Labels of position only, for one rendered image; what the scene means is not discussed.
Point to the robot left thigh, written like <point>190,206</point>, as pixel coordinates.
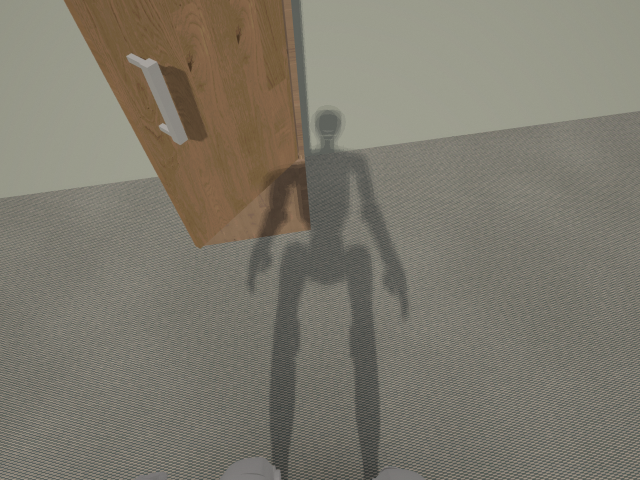
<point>257,468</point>

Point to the handle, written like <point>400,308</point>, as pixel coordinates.
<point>158,87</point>

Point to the cupboard door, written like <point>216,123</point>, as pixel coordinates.
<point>226,68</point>

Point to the right robot shin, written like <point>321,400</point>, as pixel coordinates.
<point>388,467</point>

